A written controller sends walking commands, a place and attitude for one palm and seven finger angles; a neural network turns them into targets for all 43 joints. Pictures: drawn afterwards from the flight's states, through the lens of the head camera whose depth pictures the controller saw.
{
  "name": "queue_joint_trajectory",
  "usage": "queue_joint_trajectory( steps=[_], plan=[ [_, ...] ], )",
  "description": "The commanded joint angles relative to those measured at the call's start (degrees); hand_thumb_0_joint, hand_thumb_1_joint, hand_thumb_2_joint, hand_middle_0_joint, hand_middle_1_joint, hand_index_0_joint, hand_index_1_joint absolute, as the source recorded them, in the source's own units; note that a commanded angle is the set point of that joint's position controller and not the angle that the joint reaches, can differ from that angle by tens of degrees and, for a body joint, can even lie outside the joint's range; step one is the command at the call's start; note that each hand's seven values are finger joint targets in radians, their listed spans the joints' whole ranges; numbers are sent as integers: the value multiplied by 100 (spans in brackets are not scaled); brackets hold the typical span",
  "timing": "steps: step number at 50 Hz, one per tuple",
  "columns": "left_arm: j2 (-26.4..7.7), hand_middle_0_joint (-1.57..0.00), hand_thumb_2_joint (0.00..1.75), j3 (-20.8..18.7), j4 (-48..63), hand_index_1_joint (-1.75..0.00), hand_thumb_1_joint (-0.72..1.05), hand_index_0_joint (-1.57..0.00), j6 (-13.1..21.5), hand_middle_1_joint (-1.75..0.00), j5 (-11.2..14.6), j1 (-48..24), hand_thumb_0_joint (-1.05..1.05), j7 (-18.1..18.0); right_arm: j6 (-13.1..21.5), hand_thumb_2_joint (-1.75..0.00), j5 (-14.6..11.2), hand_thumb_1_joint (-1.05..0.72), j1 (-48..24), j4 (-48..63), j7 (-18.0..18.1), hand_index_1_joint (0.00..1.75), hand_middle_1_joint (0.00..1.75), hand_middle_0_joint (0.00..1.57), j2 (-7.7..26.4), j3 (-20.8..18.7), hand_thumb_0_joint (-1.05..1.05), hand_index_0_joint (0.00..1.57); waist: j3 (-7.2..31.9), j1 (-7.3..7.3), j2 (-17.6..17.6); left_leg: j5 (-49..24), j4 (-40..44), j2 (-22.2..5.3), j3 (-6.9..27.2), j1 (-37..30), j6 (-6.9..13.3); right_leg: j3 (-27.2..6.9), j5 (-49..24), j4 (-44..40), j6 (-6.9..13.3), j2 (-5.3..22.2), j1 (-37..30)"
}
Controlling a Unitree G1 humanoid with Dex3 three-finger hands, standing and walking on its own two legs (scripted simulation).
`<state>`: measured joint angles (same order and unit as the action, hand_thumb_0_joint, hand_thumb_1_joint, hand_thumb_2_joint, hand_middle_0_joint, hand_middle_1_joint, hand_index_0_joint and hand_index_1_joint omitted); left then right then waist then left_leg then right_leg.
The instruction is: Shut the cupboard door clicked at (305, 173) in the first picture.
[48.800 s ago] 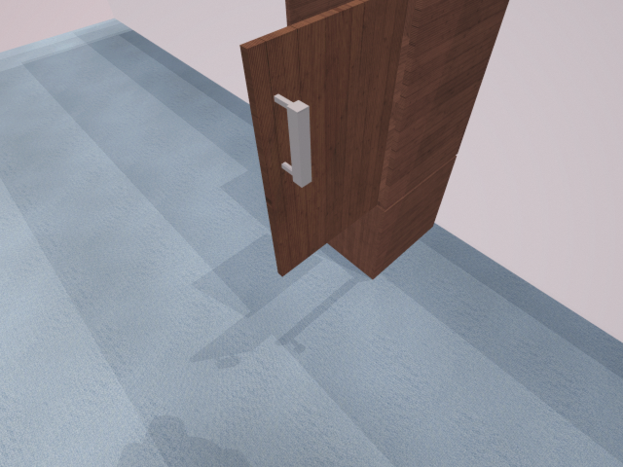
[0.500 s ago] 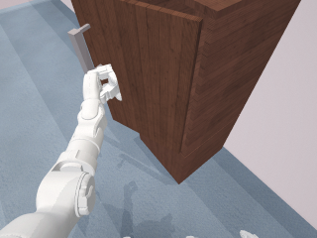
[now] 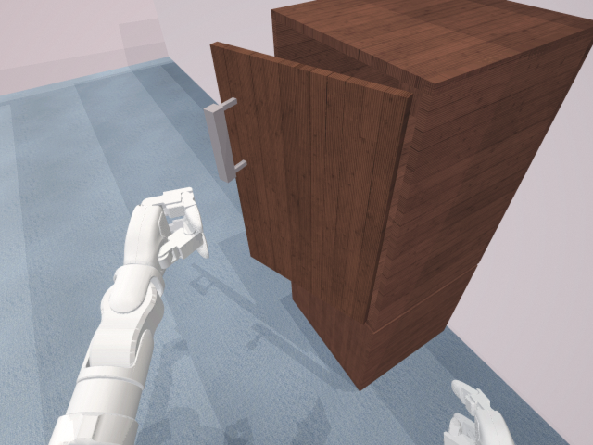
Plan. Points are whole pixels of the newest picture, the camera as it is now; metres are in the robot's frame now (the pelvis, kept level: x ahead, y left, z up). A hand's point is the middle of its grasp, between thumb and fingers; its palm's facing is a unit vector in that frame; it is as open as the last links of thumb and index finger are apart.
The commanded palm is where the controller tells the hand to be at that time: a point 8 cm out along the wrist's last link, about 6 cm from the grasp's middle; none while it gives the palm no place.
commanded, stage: draw the hand back to the body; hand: left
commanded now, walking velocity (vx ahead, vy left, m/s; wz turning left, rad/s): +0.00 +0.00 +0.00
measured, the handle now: (229, 140) +0.65 +0.18 +0.09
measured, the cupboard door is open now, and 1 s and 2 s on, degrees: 21 21 21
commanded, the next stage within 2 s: step back with the hand held close in 1.02 s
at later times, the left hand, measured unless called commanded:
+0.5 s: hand (87, 297) +0.23 +0.24 +0.16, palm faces +0.37 -0.86 -0.35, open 5.0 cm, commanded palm +0.18 +0.28 +0.18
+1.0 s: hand (60, 306) +0.21 +0.25 +0.17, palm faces +0.46 -0.79 -0.40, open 7.4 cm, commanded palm +0.16 +0.29 +0.19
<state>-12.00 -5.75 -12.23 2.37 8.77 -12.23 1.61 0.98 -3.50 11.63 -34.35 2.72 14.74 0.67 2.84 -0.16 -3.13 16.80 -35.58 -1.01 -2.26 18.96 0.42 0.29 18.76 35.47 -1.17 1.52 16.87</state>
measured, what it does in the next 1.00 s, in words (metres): stands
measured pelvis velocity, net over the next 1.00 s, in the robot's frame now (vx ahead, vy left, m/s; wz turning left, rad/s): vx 0.03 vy -0.01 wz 0.01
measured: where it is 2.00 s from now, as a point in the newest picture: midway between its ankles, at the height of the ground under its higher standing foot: outside the picture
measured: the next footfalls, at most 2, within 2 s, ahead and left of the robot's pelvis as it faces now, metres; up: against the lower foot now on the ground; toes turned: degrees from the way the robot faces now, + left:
none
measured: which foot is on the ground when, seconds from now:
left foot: down 0.00-1.00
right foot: down 0.00-1.00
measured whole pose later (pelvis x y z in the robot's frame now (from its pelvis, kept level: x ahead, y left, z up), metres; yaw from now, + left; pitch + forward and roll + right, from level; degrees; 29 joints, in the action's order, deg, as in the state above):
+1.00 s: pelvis +0.03 -0.01 +0.02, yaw +1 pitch -4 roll +0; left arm -19.4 -18.4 22.0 2.9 4.2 26.6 -6.2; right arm 4.6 -0.7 10.4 -36.1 4.9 13.0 0.8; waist -0.4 -3.8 -4.0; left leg 13.6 -23.6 -1.1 -1.3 5.6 -0.4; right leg 1.5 15.6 23.1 -0.5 1.1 3.0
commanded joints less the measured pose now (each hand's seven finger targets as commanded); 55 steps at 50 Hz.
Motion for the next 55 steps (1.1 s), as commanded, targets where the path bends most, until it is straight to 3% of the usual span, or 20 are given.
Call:
queue_joint_trajectory(
  steps=[1, 4, 5, 6, 10, 11, 13, 16, 20, 23, 25, 26, 32, 33, 37, 43, 45, 48, 53, 55],
  plan=[
    [-875, -105, 90, -109, 1856, -123, 90, -105, 231, -123, -209, -712, 0, -250, 137, -90, 32, -90, -711, 939, 185, 30, 30, 20, 451, -72, 0, 20, 408, -14, 738, -406, 1045, 78, 144, -829, 165, 82, -653, -1174, 110, -154, -238],
    [-1160, -97, 90, -338, 2557, -114, 90, -97, 225, -114, -318, -698, 0, -423, 110, -90, 76, -90, -795, 934, 229, 30, 30, 20, 407, -26, 0, 20, 504, -18, 173, -557, 1258, 56, 166, -1213, 136, 103, -826, -1329, 148, -178, -487],
    [-1332, -94, 90, -459, 2704, -111, 90, -94, 208, -111, -341, -585, 0, -457, 124, -90, 103, -90, -818, 891, 248, 30, 30, 20, 436, -28, 0, 20, 456, -46, 188, -608, 1306, 50, 166, -1289, 154, 75, -874, -1464, 135, -207, -510],
    [-1215, -92, 90, -360, 2924, -108, 90, -92, 211, -108, -358, -609, 0, -492, 127, -90, 103, -90, -827, 916, 253, 30, 30, 20, 387, 13, 0, 20, 575, -16, -140, -626, 1381, 46, 188, -1405, 134, 102, -873, -1420, 165, -170, -657],
    [-1422, -81, 90, -606, 3413, -96, 90, -81, 200, -96, -416, 15, 0, -655, 247, -90, 179, -90, -873, 853, 262, 30, 30, 20, 389, 24, 0, 20, 584, -88, -302, -720, 1568, 23, 214, -1617, 98, 146, -970, -1591, 183, -214, -888],
    [-1306, -78, 90, -521, 3623, -93, 90, -78, 227, -93, -417, 100, 0, -672, 268, -90, 172, -90, -903, 868, 251, 30, 30, 20, 346, 51, 0, 20, 625, -76, -408, -799, 1601, 24, 243, -1669, 85, 160, -1018, -1555, 205, -197, -981],
    [-1258, -72, 90, -575, 3668, -87, 90, -72, 199, -87, -419, 630, 0, -694, 299, -90, 206, -90, -923, 851, 236, 30, 30, 20, 345, 53, 0, 20, 466, -107, -314, -905, 1635, 19, 218, -1658, 75, 181, -1119, -1603, 194, -205, -1015],
    [-1293, -64, 90, -776, 3695, -78, 90, -64, 190, -78, -405, 1446, 0, -694, 288, -90, 215, -90, -934, 845, 206, 30, 30, 20, 377, 12, 0, 20, 322, -156, 185, -1037, 1688, 0, 205, -1568, 84, 198, -1191, -1659, 169, -211, -1134],
    [-1644, -53, 90, -1335, 3768, -66, 90, -53, 199, -66, -399, 2171, 0, -704, 264, -90, 240, -90, -997, 823, 192, 30, 30, 20, 417, -49, 0, 20, 64, -268, 310, -1038, 1695, 20, 134, -1426, 87, 193, -1159, -1782, 135, -202, -1138],
    [-1725, -45, 90, -1557, 4097, -57, 90, -45, 277, -57, -391, 2405, 0, -726, 284, -90, 233, -90, -1005, 842, 192, 30, 30, 20, 359, -52, 0, 20, 129, -295, 155, -1081, 1653, 33, 112, -1424, 84, 203, -1170, -1709, 127, -167, -1195],
    [-2021, -39, 90, -1894, 4378, -51, 90, -39, 345, -51, -413, 2626, 0, -769, 365, -90, 243, -90, -1005, 829, 206, 30, 30, 20, 381, -87, 0, 20, 253, -358, -32, -1216, 1591, 38, 92, -1465, 87, 184, -1288, -1711, 136, -174, -1267],
    [-1940, -36, 90, -1867, 4538, -48, 90, -36, 385, -48, -406, 2750, 0, -777, 398, -90, 234, -90, -986, 852, 210, 30, 30, 20, 340, -85, 0, 20, 335, -340, -91, -1331, 1556, 42, 88, -1501, 93, 199, -1414, -1620, 141, -147, -1311],
    [-2096, -20, 90, -2308, 4662, -30, 90, -20, 444, -30, -395, 3603, 0, -866, 568, -90, 221, -90, -911, 815, 237, 30, 30, 20, 341, -143, 0, 20, 75, -393, -122, -1361, 1471, 38, 11, -1426, 84, 206, -1444, -1643, 128, -155, -1151],
    [-1839, -20, 90, -2034, 4576, -30, 90, -20, 438, -30, -410, 3470, 0, -843, 580, -90, 217, -90, -907, 780, 238, 30, 30, 20, 345, -129, 0, 20, -148, -323, -4, -1335, 1485, 44, 13, -1394, 88, 229, -1397, -1662, 118, -168, -1017],
    [-1662, -20, 90, -1813, 4141, -30, 90, -20, 381, -30, -432, 3117, 0, -848, 616, -90, 230, -90, -817, 689, 269, 30, 30, 20, 451, -185, 0, 20, -518, -211, 304, -1027, 1516, 34, -2, -1403, 150, 209, -1041, -1802, 67, -144, -703],
    [-1930, -20, 90, -2026, 4678, -30, 90, -20, 489, -30, -477, 3094, 0, -900, 692, -90, 282, -90, -852, 728, 278, 30, 30, 20, 414, -189, 0, 20, 384, -371, 31, -1599, 1437, 92, 20, -1662, 159, 205, -1677, -1535, 104, -115, -1260],
    [-2126, -20, 90, -2227, 4732, -30, 90, -20, 485, -30, -463, 3281, 0, -914, 714, -90, 289, -90, -863, 722, 284, 30, 30, 20, 399, -179, 0, 20, 440, -424, -23, -1719, 1385, 101, 1, -1642, 146, 187, -1873, -1546, 100, -105, -1339],
    [-2012, -20, 90, -2183, 4699, -30, 90, -20, 460, -30, -444, 3357, 0, -898, 684, -90, 270, -90, -908, 739, 265, 30, 30, 20, 319, -132, 0, 20, 68, -394, -171, -1676, 1398, 83, -30, -1506, 102, 196, -1837, -1573, 112, -113, -1193],
    [-1847, -20, 90, -2120, 4316, -30, 90, -20, 396, -30, -411, 3386, 0, -834, 601, -90, 260, -90, -871, 740, 250, 30, 30, 20, 331, -135, 0, 20, -314, -348, 31, -1555, 1472, 36, -39, -1407, 94, 216, -1665, -1668, 94, -144, -1018],
    [-1824, -20, 90, -2096, 4216, -30, 90, -20, 392, -30, -412, 3463, 0, -803, 573, -90, 255, -90, -862, 737, 248, 30, 30, 20, 372, -171, 0, 20, -289, -354, 194, -1564, 1493, 20, -42, -1438, 107, 215, -1643, -1706, 84, -150, -1027]
  ],
)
